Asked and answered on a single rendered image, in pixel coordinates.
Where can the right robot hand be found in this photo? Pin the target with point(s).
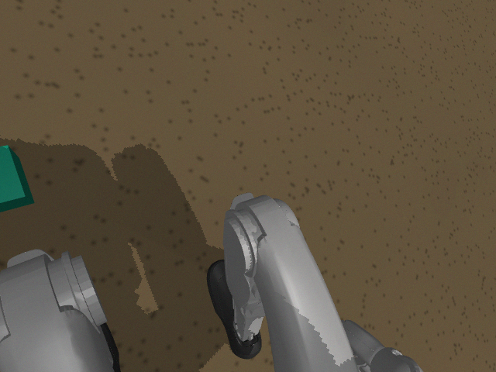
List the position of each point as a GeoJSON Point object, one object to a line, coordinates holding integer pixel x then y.
{"type": "Point", "coordinates": [363, 344]}

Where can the right robot arm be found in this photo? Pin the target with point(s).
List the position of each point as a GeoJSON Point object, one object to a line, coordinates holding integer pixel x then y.
{"type": "Point", "coordinates": [390, 360]}

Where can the right robot foot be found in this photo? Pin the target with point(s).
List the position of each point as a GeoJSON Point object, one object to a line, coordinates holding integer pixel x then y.
{"type": "Point", "coordinates": [222, 302]}

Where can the left robot foot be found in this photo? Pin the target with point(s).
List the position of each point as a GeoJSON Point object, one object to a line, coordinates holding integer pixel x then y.
{"type": "Point", "coordinates": [112, 347]}

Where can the carton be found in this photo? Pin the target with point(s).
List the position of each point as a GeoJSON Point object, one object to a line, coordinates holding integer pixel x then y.
{"type": "Point", "coordinates": [14, 188]}

